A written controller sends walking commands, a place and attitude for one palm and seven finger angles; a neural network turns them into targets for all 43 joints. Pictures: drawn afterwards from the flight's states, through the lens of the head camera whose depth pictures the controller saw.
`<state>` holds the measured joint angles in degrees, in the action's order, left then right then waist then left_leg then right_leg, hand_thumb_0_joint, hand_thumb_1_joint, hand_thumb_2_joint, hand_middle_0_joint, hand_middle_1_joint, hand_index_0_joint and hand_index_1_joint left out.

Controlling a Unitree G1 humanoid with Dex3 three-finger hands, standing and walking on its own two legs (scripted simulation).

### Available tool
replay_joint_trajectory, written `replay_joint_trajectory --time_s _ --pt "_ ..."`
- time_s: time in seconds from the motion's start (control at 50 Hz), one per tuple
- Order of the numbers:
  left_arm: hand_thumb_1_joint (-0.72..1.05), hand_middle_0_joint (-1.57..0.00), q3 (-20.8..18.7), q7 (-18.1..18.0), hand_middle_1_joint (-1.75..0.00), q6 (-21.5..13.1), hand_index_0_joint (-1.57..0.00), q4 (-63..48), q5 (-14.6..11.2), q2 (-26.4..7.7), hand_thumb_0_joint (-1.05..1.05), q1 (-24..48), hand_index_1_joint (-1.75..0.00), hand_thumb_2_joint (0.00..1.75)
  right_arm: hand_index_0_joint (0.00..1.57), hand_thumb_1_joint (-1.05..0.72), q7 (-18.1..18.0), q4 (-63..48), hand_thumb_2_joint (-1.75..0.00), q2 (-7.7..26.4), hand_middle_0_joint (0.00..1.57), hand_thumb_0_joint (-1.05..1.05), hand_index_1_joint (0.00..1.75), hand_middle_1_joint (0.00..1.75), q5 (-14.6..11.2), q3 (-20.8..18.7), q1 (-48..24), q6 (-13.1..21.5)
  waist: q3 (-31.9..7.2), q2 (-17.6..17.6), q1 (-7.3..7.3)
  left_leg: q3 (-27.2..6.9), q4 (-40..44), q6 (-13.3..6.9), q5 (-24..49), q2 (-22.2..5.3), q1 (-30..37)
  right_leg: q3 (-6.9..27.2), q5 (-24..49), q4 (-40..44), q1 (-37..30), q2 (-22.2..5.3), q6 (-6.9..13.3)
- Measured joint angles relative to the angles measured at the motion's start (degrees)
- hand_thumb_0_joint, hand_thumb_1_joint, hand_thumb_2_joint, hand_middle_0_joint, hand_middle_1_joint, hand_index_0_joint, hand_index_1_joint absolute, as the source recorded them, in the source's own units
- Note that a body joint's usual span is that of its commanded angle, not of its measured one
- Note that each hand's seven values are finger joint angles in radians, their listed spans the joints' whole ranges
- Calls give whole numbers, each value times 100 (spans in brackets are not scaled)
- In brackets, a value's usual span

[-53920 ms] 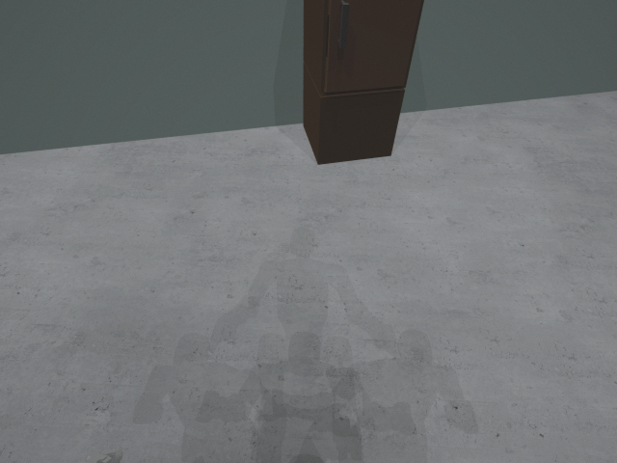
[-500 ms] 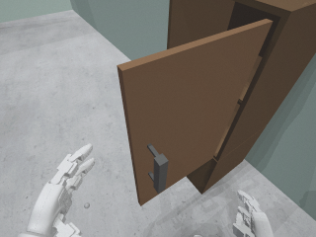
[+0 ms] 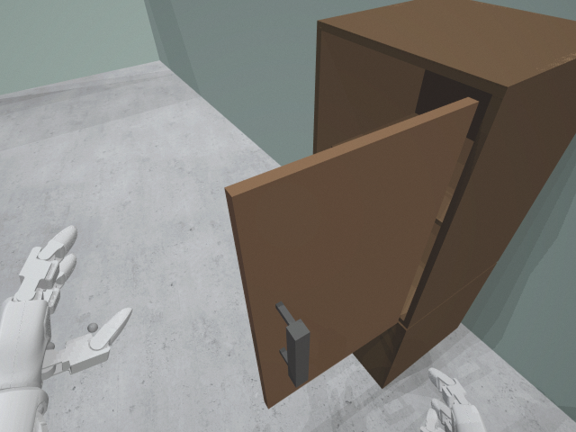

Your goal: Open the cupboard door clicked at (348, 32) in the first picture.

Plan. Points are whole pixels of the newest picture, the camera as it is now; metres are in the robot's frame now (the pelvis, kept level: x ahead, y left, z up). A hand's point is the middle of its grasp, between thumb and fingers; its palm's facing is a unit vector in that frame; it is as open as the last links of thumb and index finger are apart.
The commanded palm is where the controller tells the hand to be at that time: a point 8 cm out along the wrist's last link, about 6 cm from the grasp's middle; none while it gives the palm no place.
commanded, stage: draw the hand back to the body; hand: left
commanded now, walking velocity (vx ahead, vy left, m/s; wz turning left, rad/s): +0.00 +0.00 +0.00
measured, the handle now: (290, 344) +0.27 +0.03 -0.04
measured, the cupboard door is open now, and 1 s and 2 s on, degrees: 88 88 88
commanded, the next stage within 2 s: step back with the hand held close in 0.54 s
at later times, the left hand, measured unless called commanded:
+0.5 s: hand (70, 305) +0.19 +0.25 +0.17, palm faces +0.46 -0.80 -0.39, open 7.5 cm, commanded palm +0.14 +0.29 +0.19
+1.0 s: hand (66, 317) +0.18 +0.25 +0.17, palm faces +0.35 -0.79 -0.50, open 7.4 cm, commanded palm +0.12 +0.29 +0.19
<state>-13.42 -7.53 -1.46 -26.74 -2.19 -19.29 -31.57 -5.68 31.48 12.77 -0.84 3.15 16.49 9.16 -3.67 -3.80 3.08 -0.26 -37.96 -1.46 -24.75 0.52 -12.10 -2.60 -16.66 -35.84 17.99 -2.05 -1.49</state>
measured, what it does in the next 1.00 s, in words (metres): stands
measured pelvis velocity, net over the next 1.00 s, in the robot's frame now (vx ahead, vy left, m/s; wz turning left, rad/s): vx -0.04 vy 0.00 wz -0.04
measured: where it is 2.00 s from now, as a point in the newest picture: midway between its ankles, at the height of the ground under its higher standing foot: outside the picture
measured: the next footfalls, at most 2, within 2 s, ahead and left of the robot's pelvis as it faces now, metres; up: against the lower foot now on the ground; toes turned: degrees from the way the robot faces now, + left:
right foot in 1.84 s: -0.13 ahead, -0.12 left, +0.00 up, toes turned +6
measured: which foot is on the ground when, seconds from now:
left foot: down 0.00-1.00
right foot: down 0.00-1.00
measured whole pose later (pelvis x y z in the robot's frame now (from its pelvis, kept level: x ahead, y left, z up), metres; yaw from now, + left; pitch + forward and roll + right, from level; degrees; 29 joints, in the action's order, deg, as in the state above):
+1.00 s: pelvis -0.04 +0.00 +0.01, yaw -2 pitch -2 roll +0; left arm -22.8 -7.3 -9.5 -26.9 -0.9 -22.7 -31.2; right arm -4.7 32.5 13.6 0.0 -0.1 10.8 2.3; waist 2.5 -0.2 -0.2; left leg 2.5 -28.1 -1.6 -16.6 0.9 -10.1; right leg 0.0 -7.7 -26.0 16.7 -1.9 -1.5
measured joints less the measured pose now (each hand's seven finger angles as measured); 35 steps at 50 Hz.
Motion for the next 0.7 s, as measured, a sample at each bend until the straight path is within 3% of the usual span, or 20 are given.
replay_joint_trajectory --time_s 0.24,0.44,0.7 --pt "72 -20 -752 -1 -30 -286 -20 192 -90 -118 1 565 -30 83 21 -90 73 351 -90 70 20 1 30 30 23 -150 -304 68 256 18 77 30 752 57 354 -58 629 14 320 684 -592 74 56" --pt "87 -20 -545 88 -30 -254 -20 323 -68 60 1 482 -30 89 21 -90 112 454 -90 30 20 1 30 30 51 -180 -381 -3 393 42 86 67 1045 74 508 -80 854 44 468 945 -790 106 78" --pt "89 -21 -661 81 -30 -356 -21 409 -11 21 2 699 -30 90 21 -90 148 522 -90 -13 20 1 30 30 47 -150 -396 -4 444 3 109 77 1177 72 608 -64 983 55 560 1066 -915 93 74"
